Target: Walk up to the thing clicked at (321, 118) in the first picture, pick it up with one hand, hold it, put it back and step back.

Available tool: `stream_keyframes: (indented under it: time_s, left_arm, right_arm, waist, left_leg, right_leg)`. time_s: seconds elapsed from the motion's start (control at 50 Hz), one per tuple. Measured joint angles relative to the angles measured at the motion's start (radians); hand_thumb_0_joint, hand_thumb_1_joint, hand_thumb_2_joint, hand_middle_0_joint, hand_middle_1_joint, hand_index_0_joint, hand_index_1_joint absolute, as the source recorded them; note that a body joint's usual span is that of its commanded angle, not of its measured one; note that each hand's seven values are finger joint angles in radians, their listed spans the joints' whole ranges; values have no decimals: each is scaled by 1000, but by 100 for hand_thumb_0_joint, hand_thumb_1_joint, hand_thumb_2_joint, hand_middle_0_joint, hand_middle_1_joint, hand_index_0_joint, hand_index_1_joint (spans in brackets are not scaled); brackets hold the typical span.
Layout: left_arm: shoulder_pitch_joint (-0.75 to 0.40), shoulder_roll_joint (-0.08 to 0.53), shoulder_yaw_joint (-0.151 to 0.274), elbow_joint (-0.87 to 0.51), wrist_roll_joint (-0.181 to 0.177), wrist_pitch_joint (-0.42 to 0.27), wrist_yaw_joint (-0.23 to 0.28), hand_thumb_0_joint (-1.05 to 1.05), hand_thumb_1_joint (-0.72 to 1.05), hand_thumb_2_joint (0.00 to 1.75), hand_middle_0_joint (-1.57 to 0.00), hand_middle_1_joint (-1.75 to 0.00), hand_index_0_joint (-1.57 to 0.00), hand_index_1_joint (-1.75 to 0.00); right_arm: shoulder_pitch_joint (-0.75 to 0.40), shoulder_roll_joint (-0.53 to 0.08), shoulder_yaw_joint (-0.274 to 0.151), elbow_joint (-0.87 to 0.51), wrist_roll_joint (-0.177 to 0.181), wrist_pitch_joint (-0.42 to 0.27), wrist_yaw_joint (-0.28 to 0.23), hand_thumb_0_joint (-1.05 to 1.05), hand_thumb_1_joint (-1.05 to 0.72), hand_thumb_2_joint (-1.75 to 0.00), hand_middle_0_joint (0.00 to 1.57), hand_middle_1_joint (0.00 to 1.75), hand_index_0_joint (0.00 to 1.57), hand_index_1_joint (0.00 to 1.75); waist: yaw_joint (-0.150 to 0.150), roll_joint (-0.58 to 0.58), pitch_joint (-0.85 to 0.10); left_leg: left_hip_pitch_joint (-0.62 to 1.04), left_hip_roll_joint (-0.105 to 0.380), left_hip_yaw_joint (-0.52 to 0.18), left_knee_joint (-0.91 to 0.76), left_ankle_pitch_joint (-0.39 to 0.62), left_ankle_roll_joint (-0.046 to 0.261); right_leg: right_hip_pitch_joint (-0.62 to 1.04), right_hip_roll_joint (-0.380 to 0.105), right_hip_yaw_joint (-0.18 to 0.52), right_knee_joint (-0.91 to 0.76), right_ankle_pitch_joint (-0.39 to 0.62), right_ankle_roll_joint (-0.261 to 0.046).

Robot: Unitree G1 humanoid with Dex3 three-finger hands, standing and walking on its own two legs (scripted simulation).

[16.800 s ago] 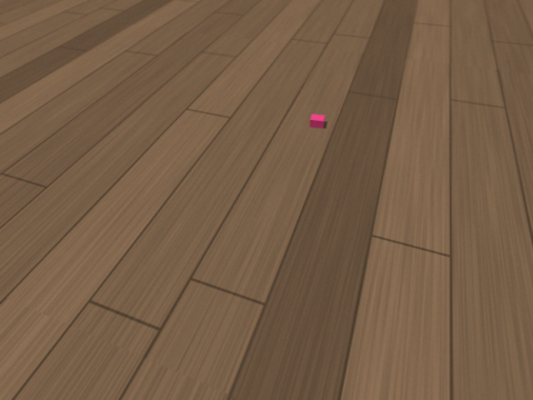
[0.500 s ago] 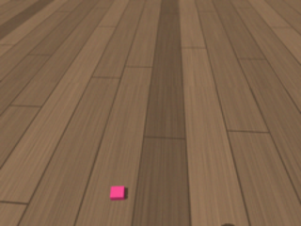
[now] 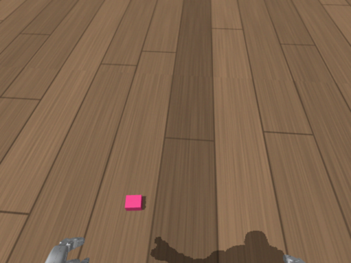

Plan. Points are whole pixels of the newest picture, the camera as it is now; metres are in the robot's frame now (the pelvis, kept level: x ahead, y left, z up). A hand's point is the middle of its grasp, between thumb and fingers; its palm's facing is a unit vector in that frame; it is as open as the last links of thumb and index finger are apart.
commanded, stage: rise first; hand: left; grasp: from above
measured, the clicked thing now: (134, 202) +0.51 +0.24 -0.74
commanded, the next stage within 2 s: none
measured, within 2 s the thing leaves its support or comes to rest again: neither
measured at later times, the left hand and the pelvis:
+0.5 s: hand out of the picture +0.15 +0.26 -0.20, palm faces -0.15 -0.89 -0.43, open 13.0 cm; pelvis +0.01 +0.02 -0.06, yaw +0 degrees
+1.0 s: hand out of the picture +0.16 +0.29 -0.28, palm faces -0.34 -0.74 -0.58, open 13.2 cm; pelvis -0.02 +0.01 -0.14, yaw +0 degrees
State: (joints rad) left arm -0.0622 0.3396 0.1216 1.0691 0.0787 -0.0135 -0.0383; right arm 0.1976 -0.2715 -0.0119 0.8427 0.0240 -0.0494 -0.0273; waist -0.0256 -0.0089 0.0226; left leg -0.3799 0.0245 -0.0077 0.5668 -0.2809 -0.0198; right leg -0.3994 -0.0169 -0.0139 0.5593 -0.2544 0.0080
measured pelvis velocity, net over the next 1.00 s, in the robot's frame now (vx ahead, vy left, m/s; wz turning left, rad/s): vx -0.02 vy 0.01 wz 0.00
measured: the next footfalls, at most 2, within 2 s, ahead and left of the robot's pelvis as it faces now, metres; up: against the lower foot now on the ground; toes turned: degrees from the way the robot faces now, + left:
none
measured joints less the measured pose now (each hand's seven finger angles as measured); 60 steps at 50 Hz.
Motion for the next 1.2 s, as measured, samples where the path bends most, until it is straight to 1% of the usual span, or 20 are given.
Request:
stream_keyframes:
  time_s: [0.04, 0.1, 0.16, 0.2, 0.26, 0.3, 0.42, 0.54, 0.62, 0.76, 0.84, 0.88, 0.92, 1.0, 1.06, 1.12, 1.16, 1.2]
  left_arm:
    - [8, 3, 16, -46, 30, 24, -7, 1, 45, 83, -24, -68, -25, -67]
    - [43, -5, 9, -118, 57, 76, 2, 1, 25, 82, -24, -77, -27, -76]
    - [76, -14, -5, -169, 73, 138, 10, 0, 5, 81, -25, -83, -27, -82]
    - [99, -20, -11, -202, 79, 168, 15, 0, -7, 80, -26, -85, -28, -84]
    - [134, -28, -7, -263, 90, 188, 19, 0, -19, 80, -28, -86, -29, -86]
    - [163, -33, -4, -321, 101, 188, 21, 0, -24, 80, -28, -86, -29, -86]
    - [245, -36, -12, -487, 143, 201, 29, 0, -33, 79, -29, -88, -30, -88]
    - [308, -30, -28, -604, 163, 249, 33, 0, -36, 80, -29, -88, -29, -88]
    - [335, -27, -34, -659, 169, 276, 36, 0, -37, 80, -28, -88, -28, -87]
    - [369, -28, -36, -738, 178, 295, 44, 0, -36, 80, -27, -88, -28, -88]
    - [365, -20, -38, -748, 198, 290, 48, 0, -37, 80, -27, -88, -27, -88]
    - [343, -8, -40, -719, 221, 274, 48, 0, -37, 81, -27, -88, -27, -88]
    - [301, 10, -37, -664, 252, 243, 47, 0, -38, 81, -27, -88, -27, -88]
    - [184, 59, -21, -542, 331, 154, 52, 0, -38, 81, -27, -88, -28, -88]
    - [101, 88, -25, -505, 395, 81, 56, 0, -37, 80, -28, -87, -28, -88]
    - [20, 107, -28, -476, 464, 12, 69, 0, -35, 79, -30, -86, -30, -87]
    - [-45, 118, -25, -441, 516, -22, 83, 0, -35, 79, -31, -86, -31, -86]
    - [-117, 131, -20, -404, 565, -40, 98, 0, -36, 80, -30, -86, -30, -86]
  right_arm:
    - [14, 17, -8, -34, -2, 2, 3, 0, -90, -90, 20, 30, 20, 30]
    - [39, 26, -11, -77, 2, 8, 5, 0, -89, -89, 20, 30, 20, 30]
    - [48, 24, -11, -117, 4, 6, 11, 1, -89, -89, 20, 30, 20, 30]
    - [47, 22, -12, -142, 4, -3, 13, 1, -89, -89, 20, 30, 20, 30]
    - [41, 22, -17, -173, 0, -24, 15, 1, -90, -90, 20, 30, 20, 30]
    - [39, 22, -20, -192, -3, -37, 14, 1, -90, -90, 20, 30, 20, 30]
    - [19, 28, -23, -230, -10, -60, 5, 1, -92, -90, 20, 30, 20, 30]
    - [6, 36, -17, -265, -17, -75, 5, 1, -92, -90, 20, 30, 20, 30]
    - [3, 40, -11, -288, -21, -86, 5, 1, -92, -90, 20, 30, 20, 30]
    - [7, 44, -7, -316, -22, -98, 5, 1, -91, -90, 20, 30, 20, 30]
    - [8, 42, -5, -323, -22, -104, 2, 1, -91, -90, 20, 30, 20, 30]
    - [4, 37, -3, -324, -22, -113, 3, 1, -92, -90, 20, 30, 20, 30]
    - [-3, 29, -3, -325, -24, -126, 5, 1, -92, -90, 20, 30, 20, 30]
    - [-33, 7, -11, -311, -28, -158, 16, 1, -92, -90, 20, 30, 20, 30]
    - [-60, -11, -23, -287, -28, -170, 23, 1, -92, -90, 20, 30, 20, 30]
    - [-87, -27, -32, -255, -26, -168, 31, 1, -92, -90, 20, 30, 20, 30]
    - [-101, -34, -37, -237, -23, -161, 36, 1, -93, -91, 20, 30, 20, 30]
    - [-112, -37, -43, -223, -21, -150, 41, 1, -93, -91, 20, 30, 20, 30]
  waist:
    - [-1, -3, -15]
    - [-3, 6, -40]
    - [-5, 18, -61]
    - [-6, 22, -72]
    - [-2, 20, -84]
    - [3, 17, -92]
    - [8, 8, -110]
    - [4, 15, -132]
    - [-2, 22, -144]
    - [-6, 28, -156]
    - [-7, 31, -161]
    - [-9, 31, -166]
    - [-11, 30, -176]
    - [-16, 21, -191]
    - [-17, 17, -199]
    - [-20, 19, -210]
    - [-20, 23, -213]
    - [-18, 28, -209]
  left_leg:
    - [-34, 1, 5, 40, -21, 1]
    - [-62, 0, 6, 78, -44, 4]
    - [-105, -2, 4, 130, -72, 9]
    - [-145, -3, 4, 174, -93, 12]
    - [-214, -5, 2, 250, -128, 15]
    - [-262, -6, -1, 303, -152, 16]
    - [-365, -7, -11, 429, -213, 19]
    - [-433, -4, -20, 503, -249, 20]
    - [-480, -3, -25, 548, -268, 20]
    - [-564, -2, -29, 623, -295, 18]
    - [-613, -3, -34, 666, -307, 15]
    - [-650, -5, -36, 696, -313, 14]
    - [-707, -6, -38, 740, -324, 12]
    - [-863, -10, -40, 872, -357, 8]
    - [-988, -13, -40, 984, -385, 4]
    - [-1109, -16, -40, 1091, -409, 2]
    - [-1186, -17, -41, 1158, -420, 2]
    - [-1258, -18, -43, 1218, -426, 1]
  right_leg:
    - [-36, 1, 6, 39, -18, 0]
    - [-61, 0, 8, 69, -37, 4]
    - [-99, -2, 7, 112, -59, 9]
    - [-136, -4, 8, 152, -78, 12]
    - [-204, -6, 8, 224, -111, 16]
    - [-250, -7, 6, 275, -135, 18]
    - [-345, -9, -1, 391, -193, 22]
    - [-406, -6, -7, 453, -224, 24]
    - [-451, -5, -11, 494, -242, 24]
    - [-535, -4, -13, 570, -269, 22]
    - [-584, -5, -16, 616, -283, 19]
    - [-622, -6, -17, 648, -292, 17]
    - [-680, -7, -17, 696, -305, 15]
    - [-841, -11, -13, 837, -342, 13]
    - [-969, -13, -9, 953, -371, 12]
    - [-1093, -14, -5, 1062, -394, 11]
    - [-1172, -13, -2, 1129, -404, 11]
    - [-1244, -13, -1, 1189, -409, 10]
